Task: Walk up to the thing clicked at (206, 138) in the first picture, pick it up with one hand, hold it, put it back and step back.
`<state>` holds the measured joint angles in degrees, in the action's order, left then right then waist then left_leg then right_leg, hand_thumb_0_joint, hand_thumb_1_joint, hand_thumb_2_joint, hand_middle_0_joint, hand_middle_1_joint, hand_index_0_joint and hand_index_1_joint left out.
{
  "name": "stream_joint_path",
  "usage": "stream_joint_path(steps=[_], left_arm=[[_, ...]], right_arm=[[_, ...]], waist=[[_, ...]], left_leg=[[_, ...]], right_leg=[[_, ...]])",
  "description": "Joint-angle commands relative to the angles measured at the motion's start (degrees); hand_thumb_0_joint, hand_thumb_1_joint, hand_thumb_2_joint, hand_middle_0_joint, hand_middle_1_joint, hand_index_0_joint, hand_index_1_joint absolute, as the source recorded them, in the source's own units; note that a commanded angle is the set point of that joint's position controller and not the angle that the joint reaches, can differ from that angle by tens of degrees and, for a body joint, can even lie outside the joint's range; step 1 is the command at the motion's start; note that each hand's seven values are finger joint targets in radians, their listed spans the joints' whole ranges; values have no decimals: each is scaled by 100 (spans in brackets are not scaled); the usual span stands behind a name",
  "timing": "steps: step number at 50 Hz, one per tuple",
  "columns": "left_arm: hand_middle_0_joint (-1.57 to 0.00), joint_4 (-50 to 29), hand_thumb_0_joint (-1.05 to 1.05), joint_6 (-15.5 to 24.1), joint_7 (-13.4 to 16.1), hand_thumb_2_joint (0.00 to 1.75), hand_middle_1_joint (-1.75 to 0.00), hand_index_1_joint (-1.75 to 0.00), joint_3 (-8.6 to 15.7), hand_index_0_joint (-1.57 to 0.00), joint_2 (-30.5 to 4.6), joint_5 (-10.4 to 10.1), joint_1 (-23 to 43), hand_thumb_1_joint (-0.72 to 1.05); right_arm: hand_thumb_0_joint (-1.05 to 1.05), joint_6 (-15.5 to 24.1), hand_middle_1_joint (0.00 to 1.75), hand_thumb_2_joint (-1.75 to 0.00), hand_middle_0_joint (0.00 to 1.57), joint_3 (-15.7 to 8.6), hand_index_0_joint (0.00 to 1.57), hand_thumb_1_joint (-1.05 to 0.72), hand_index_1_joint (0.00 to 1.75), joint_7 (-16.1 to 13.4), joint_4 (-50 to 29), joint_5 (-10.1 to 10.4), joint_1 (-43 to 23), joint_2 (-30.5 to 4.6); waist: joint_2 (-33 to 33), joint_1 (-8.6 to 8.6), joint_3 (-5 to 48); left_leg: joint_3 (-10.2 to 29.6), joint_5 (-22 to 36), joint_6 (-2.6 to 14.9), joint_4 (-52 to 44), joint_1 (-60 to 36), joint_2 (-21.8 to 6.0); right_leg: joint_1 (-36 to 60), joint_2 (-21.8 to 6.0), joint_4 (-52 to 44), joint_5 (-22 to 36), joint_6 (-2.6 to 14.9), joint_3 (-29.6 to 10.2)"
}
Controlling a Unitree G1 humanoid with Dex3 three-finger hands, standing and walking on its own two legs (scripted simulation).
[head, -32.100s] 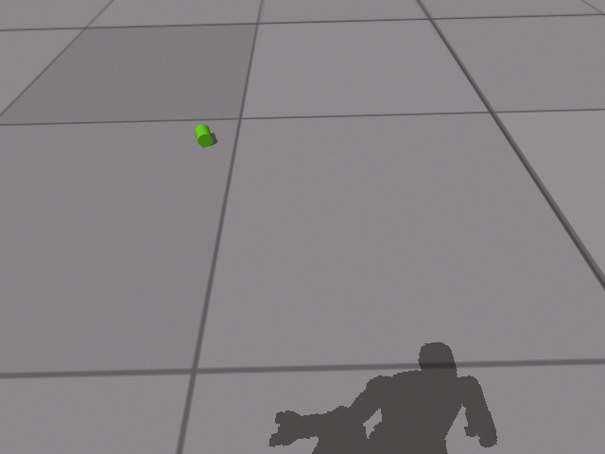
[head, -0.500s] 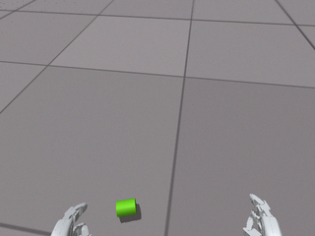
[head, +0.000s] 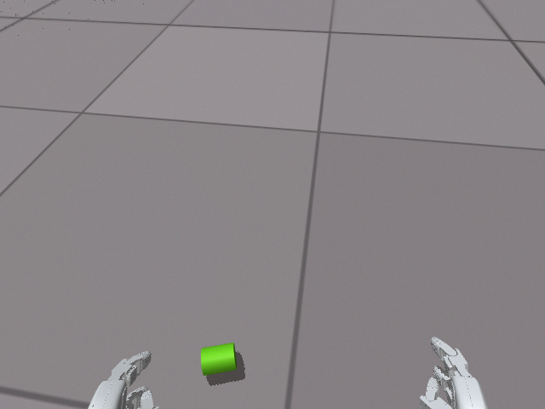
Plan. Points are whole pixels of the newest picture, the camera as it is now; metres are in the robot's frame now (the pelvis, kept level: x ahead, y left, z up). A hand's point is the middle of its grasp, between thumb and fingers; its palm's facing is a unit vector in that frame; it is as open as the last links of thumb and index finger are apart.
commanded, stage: home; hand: left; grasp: from above
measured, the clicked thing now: (219, 358) +0.43 +0.20 -0.67
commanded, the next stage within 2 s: stand in 0.34 s
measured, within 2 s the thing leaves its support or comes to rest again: neither
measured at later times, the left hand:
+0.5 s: hand out of the picture +0.17 +0.19 -0.06, palm faces +0.02 -0.96 -0.28, open 7.4 cm
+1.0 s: hand out of the picture +0.03 +0.24 -0.11, palm faces +0.05 -0.95 -0.32, open 7.4 cm
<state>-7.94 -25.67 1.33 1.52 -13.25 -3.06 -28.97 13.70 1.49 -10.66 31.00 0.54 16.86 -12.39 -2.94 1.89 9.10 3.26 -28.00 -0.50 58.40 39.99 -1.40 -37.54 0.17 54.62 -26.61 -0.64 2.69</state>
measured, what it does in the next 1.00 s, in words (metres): rises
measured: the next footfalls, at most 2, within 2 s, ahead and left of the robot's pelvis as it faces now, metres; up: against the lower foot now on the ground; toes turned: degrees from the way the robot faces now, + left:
none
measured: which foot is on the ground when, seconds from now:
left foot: down 0.00-1.00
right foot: down 0.00-1.00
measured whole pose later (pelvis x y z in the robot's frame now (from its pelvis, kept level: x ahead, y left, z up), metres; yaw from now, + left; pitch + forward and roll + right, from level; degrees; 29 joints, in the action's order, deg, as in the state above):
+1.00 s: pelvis +0.00 +0.01 +0.06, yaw +1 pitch -4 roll +0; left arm 60.1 -1.3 1.9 2.3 -15.6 2.1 -12.5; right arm -0.1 -2.2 -1.4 59.8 -2.1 10.3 -15.6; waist -0.5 -1.7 -3.6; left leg 1.3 -14.0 0.7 28.1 10.2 1.1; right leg -9.2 -2.4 27.2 -14.1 -1.9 1.2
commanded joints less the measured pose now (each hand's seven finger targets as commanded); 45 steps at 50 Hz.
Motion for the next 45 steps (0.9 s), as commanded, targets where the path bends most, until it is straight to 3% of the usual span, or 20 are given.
stream_joint_path(steps=[1,2,4,9,13,16,17,21,22,23,24,25,26,28,31,33,38,40,45], left_arm=[[-20,-1081,0,281,41,90,-30,-30,398,-20,-630,19,103,90],[-20,-869,0,244,19,90,-30,-30,226,-20,-431,22,-10,90],[-20,-1295,0,285,33,90,-30,-30,451,-20,-695,15,233,90],[-20,-1127,0,275,36,90,-30,-30,318,-20,-570,21,117,90],[-20,-1224,0,261,52,90,-30,-30,398,-20,-685,27,114,90],[-20,-977,0,235,15,90,-30,-30,233,-20,-436,6,31,90],[-20,-1371,0,275,44,90,-30,-30,485,-20,-724,-14,217,90],[-20,-1128,0,251,49,90,-30,-30,329,-20,-599,14,49,90],[-20,882,0,1474,242,90,-30,-30,335,-20,-1021,700,1802,90],[-20,1874,0,1864,196,90,-30,-30,444,-20,-1140,687,1288,90],[-20,2135,0,2045,164,90,-30,-30,439,-20,-1224,697,1306,90],[-20,2436,0,2172,144,90,-30,-30,371,-20,-1295,716,1313,90],[-20,2674,0,2249,117,90,-30,-30,350,-20,-1230,716,1430,90],[-20,3201,0,2277,84,90,-30,-30,385,-20,-1183,637,1661,90],[-20,3975,0,2388,108,90,-30,-30,357,-20,-1115,607,1833,90],[-20,4405,0,2465,104,90,-30,-30,347,-20,-1043,585,1848,90],[-20,5302,0,2617,110,90,-30,-30,349,-20,-1153,560,1942,90],[-20,5592,0,2629,116,90,-30,-30,334,-20,-1167,520,1925,90],[-20,6172,0,2605,126,90,-30,-30,294,-20,-1200,495,1965,90]], right_arm=[[0,364,30,-90,20,-273,20,-90,30,-81,-965,-9,-384,-715],[0,362,30,-90,20,-256,20,-90,30,-73,-936,-7,-356,-699],[0,356,30,-90,20,-292,20,-90,30,-83,-954,-7,-360,-722],[0,363,30,-90,20,-270,20,-90,30,-85,-972,-3,-388,-724],[0,339,30,-90,20,-294,20,-90,30,-77,-999,0,-404,-741],[0,344,30,-90,20,-262,20,-90,30,-58,-937,-7,-358,-692],[0,351,30,-90,20,-305,20,-90,30,-62,-1018,5,-411,-772],[0,338,30,-90,20,-296,20,-90,30,-68,-1002,2,-385,-761],[0,-311,30,-90,20,-515,20,-90,30,274,471,-690,-753,-1360],[0,-552,30,-90,20,-609,20,-90,30,459,523,-704,-879,-1397],[0,-675,30,-90,20,-628,20,-90,30,561,373,-719,-747,-1437],[0,-736,30,-90,20,-612,20,-90,30,668,415,-655,-798,-1443],[0,-756,30,-90,20,-604,20,-90,30,768,636,-514,-736,-1332],[0,-817,30,-90,20,-593,20,-90,30,906,816,-362,-771,-1268],[0,-919,30,-90,20,-624,20,-90,30,965,1181,-364,-894,-1235],[0,-952,30,-90,20,-638,20,-90,30,954,1358,-392,-921,-1322],[0,-1086,30,-90,20,-628,20,-90,30,898,1791,-325,-848,-1305],[0,-1114,30,-90,20,-621,20,-90,30,870,1974,-311,-804,-1362],[0,-1180,30,-90,20,-586,20,-90,30,843,2327,-259,-858,-1423]], waist=[[114,18,490],[150,52,335],[-60,5,531],[26,44,437],[7,-10,415],[38,52,358],[-15,-11,465],[93,42,400],[423,-387,-861],[711,-405,-462],[735,-227,-403],[490,-290,-247],[382,-300,-50],[524,-345,-174],[363,-385,-360],[-107,-412,-396],[313,-309,-567],[198,-284,-624],[74,-279,-967]], left_leg=[[-78,1051,148,-955,-477,156],[-81,966,149,-983,-433,151],[-84,1047,129,-985,-545,140],[-41,1005,134,-1011,-531,121],[-60,1089,126,-979,-472,131],[-42,967,126,-997,-478,129],[-18,952,124,-1032,-500,114],[-31,1223,130,-973,-522,115],[204,2193,376,-1393,-655,-90],[14,2097,466,-1376,-1026,-35],[98,1879,435,-1423,-1152,12],[207,1790,432,-1519,-1395,16],[156,1919,437,-1608,-1614,4],[118,1733,402,-1797,-1733,44],[343,1570,413,-2228,-1966,-89],[590,1639,441,-2633,-2078,-271],[403,2103,332,-2851,-2439,-194],[434,2299,321,-3088,-2660,-241],[527,1950,264,-3714,-2857,-325]], right_leg=[[333,96,-940,939,66,72],[244,107,-935,846,70,75],[291,105,-913,906,77,69],[268,117,-894,872,85,91],[259,115,-893,934,85,93],[199,123,-900,833,76,98],[271,127,-882,812,86,107],[294,128,-834,1060,83,116],[1298,-323,-1117,1014,292,-350],[1386,-426,-1387,947,459,-756],[1215,-411,-1492,828,565,-926],[1462,-426,-1415,1056,539,-886],[1712,-509,-1354,1444,472,-866],[1690,-524,-1586,1287,378,-814],[1730,-476,-1800,1063,261,-658],[1954,-375,-1806,1184,161,-474],[2495,-536,-2476,1831,195,-582],[2593,-545,-2661,1971,190,-571],[2776,-513,-3068,1700,130,-486]])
